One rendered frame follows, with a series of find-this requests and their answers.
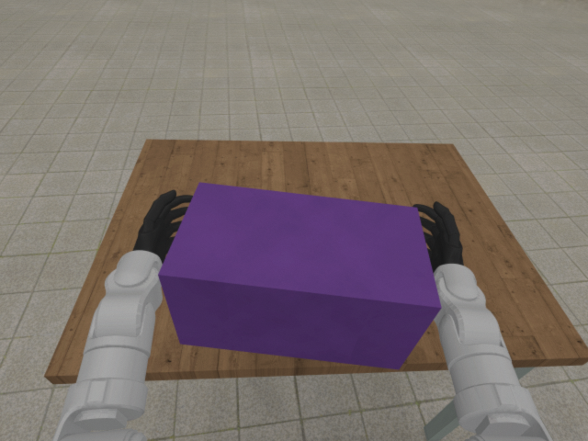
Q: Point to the right robot forearm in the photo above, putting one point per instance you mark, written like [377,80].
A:
[489,398]

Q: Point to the left robot hand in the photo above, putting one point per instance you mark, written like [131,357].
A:
[154,234]

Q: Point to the carton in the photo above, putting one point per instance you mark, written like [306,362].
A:
[296,275]

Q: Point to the left robot forearm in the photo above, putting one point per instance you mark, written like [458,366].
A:
[110,388]

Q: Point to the right robot hand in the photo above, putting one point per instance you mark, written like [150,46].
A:
[445,246]

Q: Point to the table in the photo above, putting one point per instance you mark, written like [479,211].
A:
[534,327]

